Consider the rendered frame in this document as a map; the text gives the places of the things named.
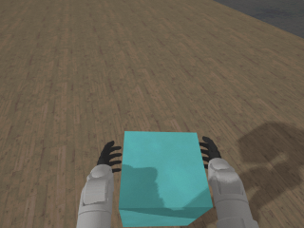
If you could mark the robot left hand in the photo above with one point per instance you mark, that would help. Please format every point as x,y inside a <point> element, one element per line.
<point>105,157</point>

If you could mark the carton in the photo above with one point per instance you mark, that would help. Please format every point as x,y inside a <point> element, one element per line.
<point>163,179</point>

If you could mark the right robot forearm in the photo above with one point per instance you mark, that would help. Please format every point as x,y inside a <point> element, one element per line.
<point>229,195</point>

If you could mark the robot right hand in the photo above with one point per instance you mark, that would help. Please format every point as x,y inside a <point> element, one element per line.
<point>212,151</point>

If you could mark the left robot forearm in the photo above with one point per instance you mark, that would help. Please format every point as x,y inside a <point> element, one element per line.
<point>95,208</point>

